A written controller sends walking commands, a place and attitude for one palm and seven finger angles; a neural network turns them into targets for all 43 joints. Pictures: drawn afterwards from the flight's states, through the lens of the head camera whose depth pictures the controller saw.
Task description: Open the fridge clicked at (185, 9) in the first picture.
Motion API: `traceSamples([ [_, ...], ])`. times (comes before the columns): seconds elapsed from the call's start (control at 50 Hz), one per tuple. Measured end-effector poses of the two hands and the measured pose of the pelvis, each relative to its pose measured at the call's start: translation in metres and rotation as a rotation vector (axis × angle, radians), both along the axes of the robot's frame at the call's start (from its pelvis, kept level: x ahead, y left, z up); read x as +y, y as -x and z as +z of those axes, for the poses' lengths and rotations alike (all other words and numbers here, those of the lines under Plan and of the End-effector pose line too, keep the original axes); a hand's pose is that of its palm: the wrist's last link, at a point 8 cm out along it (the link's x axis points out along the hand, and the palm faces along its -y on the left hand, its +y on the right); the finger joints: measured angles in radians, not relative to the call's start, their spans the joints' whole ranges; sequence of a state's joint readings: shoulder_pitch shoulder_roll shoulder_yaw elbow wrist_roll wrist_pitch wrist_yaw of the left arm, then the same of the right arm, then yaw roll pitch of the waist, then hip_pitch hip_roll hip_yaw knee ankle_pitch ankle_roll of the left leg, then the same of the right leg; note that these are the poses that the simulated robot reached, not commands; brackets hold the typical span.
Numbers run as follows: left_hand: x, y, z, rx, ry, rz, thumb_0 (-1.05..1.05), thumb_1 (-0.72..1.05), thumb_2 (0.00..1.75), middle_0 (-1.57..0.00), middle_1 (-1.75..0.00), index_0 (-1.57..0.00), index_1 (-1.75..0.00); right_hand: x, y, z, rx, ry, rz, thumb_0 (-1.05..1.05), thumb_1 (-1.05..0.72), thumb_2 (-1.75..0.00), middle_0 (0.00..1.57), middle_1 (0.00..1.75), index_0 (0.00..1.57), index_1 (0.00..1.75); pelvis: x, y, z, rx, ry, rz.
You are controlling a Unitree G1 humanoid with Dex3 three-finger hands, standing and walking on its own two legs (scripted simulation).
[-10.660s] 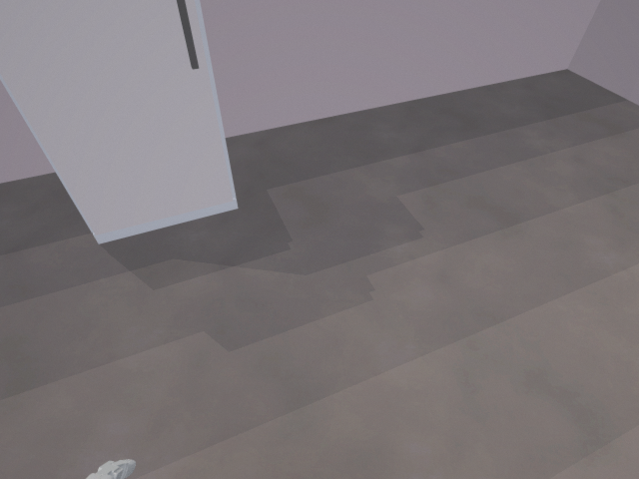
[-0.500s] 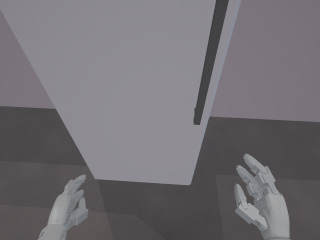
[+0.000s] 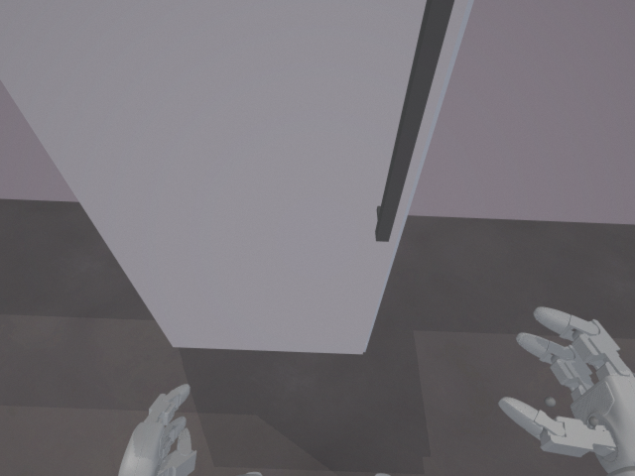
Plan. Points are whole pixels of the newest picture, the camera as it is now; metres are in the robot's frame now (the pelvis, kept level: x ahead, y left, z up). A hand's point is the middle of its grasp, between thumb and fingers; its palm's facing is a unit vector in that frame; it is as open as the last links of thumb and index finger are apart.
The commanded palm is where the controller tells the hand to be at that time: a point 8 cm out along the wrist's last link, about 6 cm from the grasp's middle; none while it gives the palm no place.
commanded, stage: raise the hand to about handle height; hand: right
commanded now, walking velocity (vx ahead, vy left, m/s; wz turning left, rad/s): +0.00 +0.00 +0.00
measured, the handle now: (403, 129) +0.51 -0.07 +0.18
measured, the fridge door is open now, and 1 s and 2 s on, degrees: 0 0 0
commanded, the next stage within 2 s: move the hooked fingers beside the handle in 1.26 s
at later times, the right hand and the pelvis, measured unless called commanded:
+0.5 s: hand (631, 354) +0.24 -0.27 +0.13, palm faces +0.04 +1.00 -0.07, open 13.7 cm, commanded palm +0.21 -0.32 +0.14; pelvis +0.00 -0.02 +0.02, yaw -1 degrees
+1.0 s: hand out of the picture +0.28 -0.28 +0.16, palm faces +0.02 +1.00 -0.07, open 14.0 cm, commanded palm +0.25 -0.33 +0.17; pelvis +0.00 -0.01 +0.04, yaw +0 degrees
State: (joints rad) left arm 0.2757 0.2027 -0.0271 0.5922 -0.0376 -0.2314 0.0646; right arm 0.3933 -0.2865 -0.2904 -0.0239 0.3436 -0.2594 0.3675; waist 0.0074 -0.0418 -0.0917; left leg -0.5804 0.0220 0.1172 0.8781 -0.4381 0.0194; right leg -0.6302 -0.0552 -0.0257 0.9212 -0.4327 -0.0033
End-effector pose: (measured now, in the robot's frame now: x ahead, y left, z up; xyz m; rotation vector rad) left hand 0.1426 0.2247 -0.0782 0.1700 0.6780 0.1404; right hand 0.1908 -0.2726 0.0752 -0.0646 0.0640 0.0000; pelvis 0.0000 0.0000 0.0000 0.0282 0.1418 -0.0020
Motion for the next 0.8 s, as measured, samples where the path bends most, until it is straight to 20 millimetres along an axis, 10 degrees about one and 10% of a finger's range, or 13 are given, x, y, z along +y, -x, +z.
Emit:
traceSamples([
  [0.2,0.021,0.005,0.025,-0.036,-0.100,0.016,0.01,0.90,0.90,-0.21,-0.30,-0.21,-0.30,-0.018,-0.006,0.018,-0.053,0.014,0.003,0.00,0.12,-0.46,0.28,0.95,0.28,0.95,-0.013,-0.001,0.010,-0.037,-0.001,0.002],
  [0.54,-0.026,-0.033,0.054,-0.169,-0.041,-0.096,0.01,0.90,0.90,-0.21,-0.30,-0.21,-0.30,-0.060,-0.030,0.064,-0.087,0.006,-0.037,0.00,0.46,-0.32,0.30,1.17,0.30,1.17,-0.020,0.004,0.026,-0.120,-0.003,-0.010],
  [0.8,-0.014,-0.017,0.050,-0.098,-0.058,-0.069,0.01,0.90,0.90,-0.21,-0.30,-0.21,-0.30,-0.078,-0.057,0.096,-0.093,0.022,-0.040,-0.01,0.50,-0.30,0.30,1.20,0.30,1.19,-0.017,0.002,0.034,-0.145,0.004,-0.009],
])
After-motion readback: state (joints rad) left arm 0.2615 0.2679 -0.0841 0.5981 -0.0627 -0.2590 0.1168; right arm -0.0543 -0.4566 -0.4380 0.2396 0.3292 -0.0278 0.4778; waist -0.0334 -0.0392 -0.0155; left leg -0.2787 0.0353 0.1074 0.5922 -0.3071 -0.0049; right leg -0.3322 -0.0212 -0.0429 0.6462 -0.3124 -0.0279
